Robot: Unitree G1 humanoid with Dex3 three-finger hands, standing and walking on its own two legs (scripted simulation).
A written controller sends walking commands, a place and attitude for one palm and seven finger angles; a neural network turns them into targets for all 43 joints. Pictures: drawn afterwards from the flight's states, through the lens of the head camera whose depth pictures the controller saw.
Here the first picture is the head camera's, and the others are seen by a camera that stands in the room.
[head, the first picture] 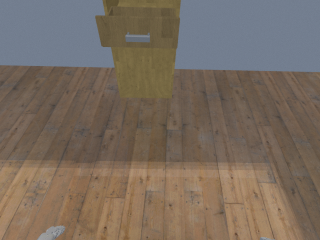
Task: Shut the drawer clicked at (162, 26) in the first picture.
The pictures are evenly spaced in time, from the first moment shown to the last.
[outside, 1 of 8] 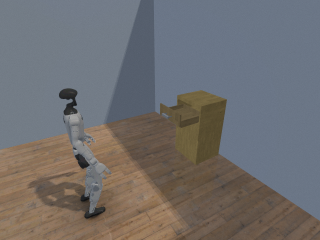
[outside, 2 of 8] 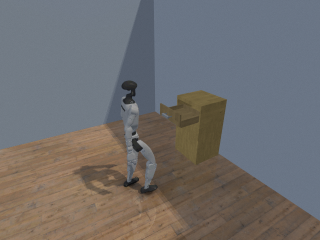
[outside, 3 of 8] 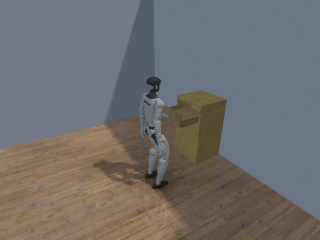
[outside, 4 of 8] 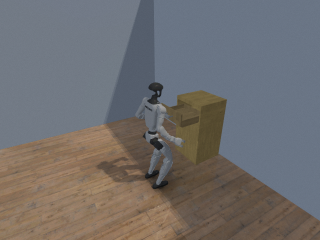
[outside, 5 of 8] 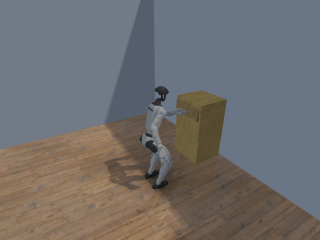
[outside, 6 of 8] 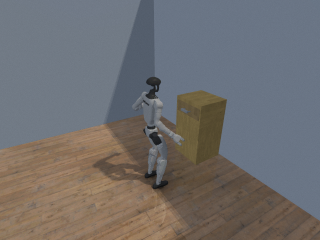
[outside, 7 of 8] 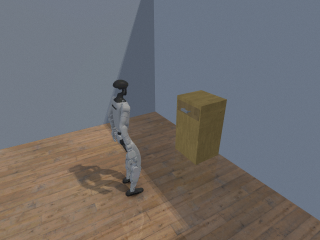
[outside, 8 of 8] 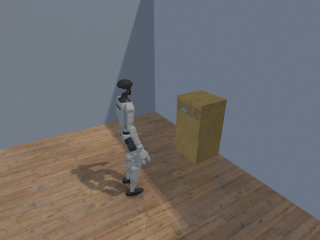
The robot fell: no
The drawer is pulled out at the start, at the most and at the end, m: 0.30 0.30 0.00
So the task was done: yes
